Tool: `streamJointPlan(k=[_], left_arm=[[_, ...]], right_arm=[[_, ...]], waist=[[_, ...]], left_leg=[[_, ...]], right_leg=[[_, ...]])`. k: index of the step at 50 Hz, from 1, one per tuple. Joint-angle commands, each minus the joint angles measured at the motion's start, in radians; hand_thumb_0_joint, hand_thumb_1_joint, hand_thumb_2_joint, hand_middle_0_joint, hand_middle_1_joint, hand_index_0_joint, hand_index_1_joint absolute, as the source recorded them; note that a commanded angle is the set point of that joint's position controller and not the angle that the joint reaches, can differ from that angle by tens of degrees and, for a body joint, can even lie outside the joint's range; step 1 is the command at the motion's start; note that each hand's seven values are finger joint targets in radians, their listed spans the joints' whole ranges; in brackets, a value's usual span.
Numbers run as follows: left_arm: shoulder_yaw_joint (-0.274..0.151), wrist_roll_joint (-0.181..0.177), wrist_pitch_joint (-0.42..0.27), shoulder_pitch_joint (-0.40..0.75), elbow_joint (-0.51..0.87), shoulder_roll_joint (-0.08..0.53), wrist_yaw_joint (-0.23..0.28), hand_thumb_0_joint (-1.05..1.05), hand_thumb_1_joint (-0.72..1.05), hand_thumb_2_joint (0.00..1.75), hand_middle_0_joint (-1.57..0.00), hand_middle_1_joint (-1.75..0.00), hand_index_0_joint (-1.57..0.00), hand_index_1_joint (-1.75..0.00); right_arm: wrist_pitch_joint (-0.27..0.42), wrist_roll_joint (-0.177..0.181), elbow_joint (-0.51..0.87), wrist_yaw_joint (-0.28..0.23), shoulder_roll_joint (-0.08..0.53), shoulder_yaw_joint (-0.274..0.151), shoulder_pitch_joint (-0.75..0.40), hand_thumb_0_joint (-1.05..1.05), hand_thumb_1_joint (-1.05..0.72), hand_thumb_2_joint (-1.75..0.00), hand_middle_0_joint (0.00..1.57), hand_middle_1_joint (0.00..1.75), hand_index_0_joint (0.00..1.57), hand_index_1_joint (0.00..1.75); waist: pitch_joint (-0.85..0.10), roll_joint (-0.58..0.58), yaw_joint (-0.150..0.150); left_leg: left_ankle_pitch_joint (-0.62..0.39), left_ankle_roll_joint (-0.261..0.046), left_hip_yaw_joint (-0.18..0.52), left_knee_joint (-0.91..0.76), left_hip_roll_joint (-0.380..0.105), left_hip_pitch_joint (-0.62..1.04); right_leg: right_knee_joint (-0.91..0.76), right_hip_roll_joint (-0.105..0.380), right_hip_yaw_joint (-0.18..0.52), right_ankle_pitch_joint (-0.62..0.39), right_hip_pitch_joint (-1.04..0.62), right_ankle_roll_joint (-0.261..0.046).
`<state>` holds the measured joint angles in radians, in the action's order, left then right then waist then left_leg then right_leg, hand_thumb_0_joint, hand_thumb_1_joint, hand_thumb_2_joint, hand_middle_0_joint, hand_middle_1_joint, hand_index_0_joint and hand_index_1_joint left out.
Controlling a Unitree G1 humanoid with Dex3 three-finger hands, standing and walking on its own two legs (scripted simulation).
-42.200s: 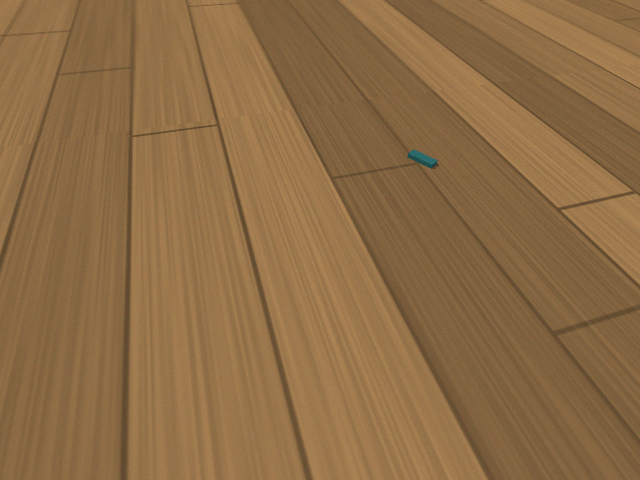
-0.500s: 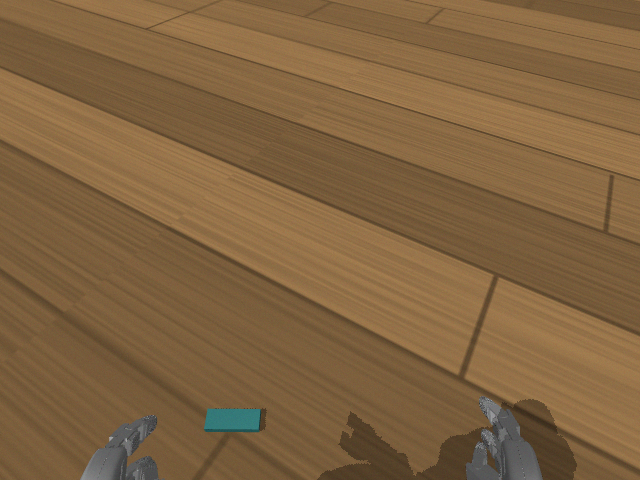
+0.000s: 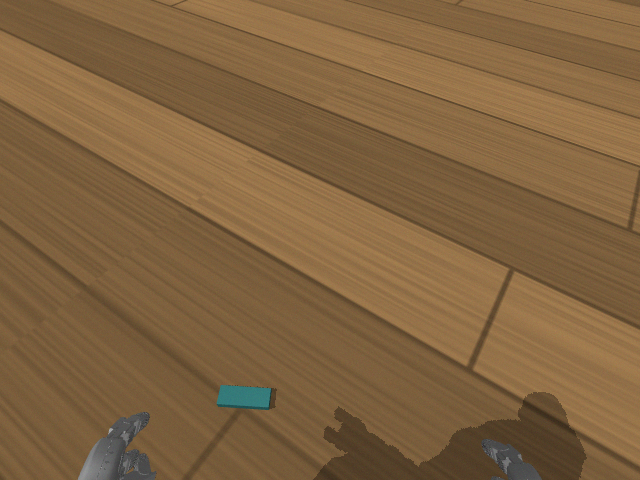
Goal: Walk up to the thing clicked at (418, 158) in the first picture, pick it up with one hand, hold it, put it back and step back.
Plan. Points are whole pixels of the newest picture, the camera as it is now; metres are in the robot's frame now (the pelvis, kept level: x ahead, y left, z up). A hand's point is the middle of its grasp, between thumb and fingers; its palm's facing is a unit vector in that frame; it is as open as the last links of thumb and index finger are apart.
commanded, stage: stand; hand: left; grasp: from above
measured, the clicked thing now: (244, 397) +0.45 +0.22 -0.72
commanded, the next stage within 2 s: none
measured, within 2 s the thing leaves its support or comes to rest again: neither
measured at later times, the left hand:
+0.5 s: hand out of the picture +0.05 +0.23 -0.12, palm faces +0.05 -0.95 -0.32, open 7.3 cm
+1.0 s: hand out of the picture +0.05 +0.24 -0.12, palm faces +0.04 -0.94 -0.33, open 7.3 cm
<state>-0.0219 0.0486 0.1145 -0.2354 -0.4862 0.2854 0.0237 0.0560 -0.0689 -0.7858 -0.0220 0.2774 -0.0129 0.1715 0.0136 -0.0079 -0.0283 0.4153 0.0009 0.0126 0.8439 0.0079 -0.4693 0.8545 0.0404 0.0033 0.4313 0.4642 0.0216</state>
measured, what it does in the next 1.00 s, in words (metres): stands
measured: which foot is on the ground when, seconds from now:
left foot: down 0.00-1.00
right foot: down 0.00-1.00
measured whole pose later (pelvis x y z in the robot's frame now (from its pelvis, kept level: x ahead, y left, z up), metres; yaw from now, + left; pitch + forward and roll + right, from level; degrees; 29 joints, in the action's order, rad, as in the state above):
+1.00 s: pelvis +0.00 +0.00 +0.05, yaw +0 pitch -4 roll +0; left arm -0.04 0.02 0.01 -0.14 -1.16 0.30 0.02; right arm 0.00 -0.03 -1.14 -0.01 0.31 -0.03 0.14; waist 0.07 0.01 -0.01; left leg 0.18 0.01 0.03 0.36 -0.01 -0.11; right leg 0.35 0.03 -0.02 0.19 0.09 0.02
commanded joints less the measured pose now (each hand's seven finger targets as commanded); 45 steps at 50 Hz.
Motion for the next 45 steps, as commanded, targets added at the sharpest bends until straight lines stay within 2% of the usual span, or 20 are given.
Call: streamJointPlan(k=[1,5,7,10,11,16,19,22,26,29,31,33,38,45], left_arm=[[-0.071,0.0,-0.091,0.056,-0.052,0.15,0.019,0.0,0.9,0.9,-0.2,-0.3,-0.2,-0.3],[-0.07,0.001,-0.112,0.06,-0.175,0.147,0.018,0.0,0.9,0.9,-0.2,-0.3,-0.2,-0.3],[-0.072,-0.001,-0.121,0.063,-0.227,0.156,0.018,0.0,0.9,0.9,-0.2,-0.3,-0.2,-0.3],[-0.07,-0.01,-0.128,0.064,-0.298,0.161,0.02,0.0,0.9,0.9,-0.2,-0.3,-0.2,-0.3],[-0.067,-0.012,-0.128,0.059,-0.319,0.156,0.02,0.0,0.9,0.9,-0.2,-0.3,-0.2,-0.3],[-0.06,-0.02,-0.128,0.052,-0.425,0.165,0.023,0.0,0.9,0.9,-0.2,-0.3,-0.2,-0.3],[-0.058,-0.02,-0.125,0.072,-0.468,0.173,0.024,0.0,0.9,0.9,-0.2,-0.3,-0.2,-0.3],[-0.055,-0.019,-0.124,0.081,-0.505,0.176,0.023,0.0,0.9,0.9,-0.2,-0.3,-0.2,-0.3],[-0.054,-0.015,-0.126,0.081,-0.548,0.182,0.019,0.0,0.9,0.9,-0.2,-0.3,-0.2,-0.3],[-0.051,-0.018,-0.129,0.09,-0.564,0.181,0.017,0.0,0.9,0.9,-0.2,-0.3,-0.2,-0.3],[-0.052,-0.019,-0.132,0.103,-0.572,0.188,0.018,0.0,0.9,0.9,-0.2,-0.3,-0.2,-0.3],[-0.051,-0.02,-0.131,0.108,-0.582,0.195,0.016,0.0,0.9,0.9,-0.2,-0.3,-0.2,-0.3],[-0.049,-0.022,-0.132,0.119,-0.599,0.203,0.015,0.0,0.9,0.9,-0.2,-0.3,-0.2,-0.3],[-0.046,-0.025,-0.133,0.126,-0.611,0.209,0.01,0.0,0.9,0.9,-0.2,-0.3,-0.2,-0.3]], right_arm=[[0.017,0.02,0.049,0.005,0.153,-0.074,-0.029,0.0,-0.9,-0.9,0.2,0.3,0.2,0.3],[-0.001,0.013,0.001,0.005,0.164,-0.078,-0.055,0.0,-0.9,-0.9,0.2,0.3,0.2,0.3],[-0.007,0.017,-0.026,0.002,0.165,-0.078,-0.043,0.0,-0.9,-0.9,0.2,0.3,0.2,0.3],[-0.007,0.024,-0.073,-0.005,0.172,-0.074,-0.016,0.0,-0.9,-0.9,0.2,0.3,0.2,0.3],[-0.009,0.027,-0.089,-0.006,0.177,-0.073,-0.024,0.0,-0.9,-0.9,0.2,0.3,0.2,0.3],[-0.02,0.035,-0.155,-0.016,0.181,-0.068,-0.017,0.0,-0.9,-0.9,0.2,0.3,0.2,0.3],[-0.025,0.037,-0.184,-0.018,0.187,-0.065,-0.023,0.0,-0.9,-0.9,0.2,0.3,0.2,0.3],[-0.028,0.039,-0.205,-0.018,0.188,-0.062,-0.04,0.0,-0.9,-0.9,0.2,0.3,0.2,0.3],[-0.034,0.041,-0.226,-0.015,0.195,-0.063,-0.05,0.0,-0.9,-0.9,0.2,0.3,0.2,0.3],[-0.033,0.042,-0.243,-0.011,0.2,-0.06,-0.052,0.0,-0.9,-0.9,0.2,0.3,0.2,0.3],[-0.033,0.041,-0.249,-0.012,0.197,-0.059,-0.057,0.0,-0.9,-0.9,0.2,0.3,0.2,0.3],[-0.033,0.043,-0.26,-0.01,0.19,-0.054,-0.052,0.0,-0.9,-0.9,0.2,0.3,0.2,0.3],[-0.036,0.044,-0.271,-0.007,0.201,-0.053,-0.065,0.0,-0.9,-0.9,0.2,0.3,0.2,0.3],[-0.033,0.047,-0.288,-0.007,0.216,-0.046,-0.066,0.0,-0.9,-0.9,0.2,0.3,0.2,0.3]], waist=[[-0.129,-0.028,0.004],[-0.064,0.016,-0.003],[-0.049,0.006,0.003],[-0.061,0.018,0.013],[-0.049,0.033,0.007],[-0.042,0.013,0.012],[-0.016,0.02,0.015],[0.015,0.02,0.01],[0.047,0.012,0.012],[0.042,0.024,0.011],[0.03,0.012,0.013],[0.042,0.015,0.014],[0.031,0.001,0.013],[0.017,0.021,0.017]], left_leg=[[-0.203,-0.062,0.073,-0.193,-0.035,0.135],[-0.125,-0.067,0.11,-0.281,-0.056,0.121],[-0.156,-0.063,0.11,-0.297,-0.057,0.143],[-0.292,-0.056,0.117,-0.331,-0.071,0.204],[-0.311,-0.052,0.114,-0.343,-0.069,0.215],[-0.36,-0.04,0.109,-0.393,-0.08,0.289],[-0.325,-0.036,0.109,-0.443,-0.085,0.289],[-0.293,-0.032,0.114,-0.48,-0.09,0.289],[-0.202,-0.028,0.12,-0.522,-0.09,0.284],[-0.222,-0.027,0.12,-0.529,-0.091,0.299],[-0.27,-0.027,0.113,-0.526,-0.094,0.311],[-0.264,-0.019,0.11,-0.538,-0.091,0.312],[-0.241,-0.023,0.111,-0.547,-0.096,0.317],[-0.28,-0.019,0.108,-0.555,-0.104,0.333]], right_leg=[[-0.216,0.05,0.085,-0.164,-0.114,-0.063],[-0.279,0.039,0.064,-0.126,-0.153,-0.051],[-0.308,0.046,0.068,-0.165,-0.174,-0.052],[-0.322,0.05,0.063,-0.282,-0.222,-0.049],[-0.339,0.049,0.057,-0.301,-0.231,-0.048],[-0.413,0.063,0.06,-0.342,-0.289,-0.046],[-0.45,0.06,0.055,-0.304,-0.31,-0.04],[-0.481,0.061,0.055,-0.274,-0.319,-0.036],[-0.517,0.056,0.049,-0.223,-0.318,-0.032],[-0.536,0.062,0.054,-0.244,-0.332,-0.03],[-0.546,0.07,0.06,-0.276,-0.342,-0.029],[-0.55,0.067,0.058,-0.266,-0.345,-0.028],[-0.568,0.069,0.057,-0.237,-0.351,-0.028],[-0.572,0.075,0.063,-0.286,-0.36,-0.03]])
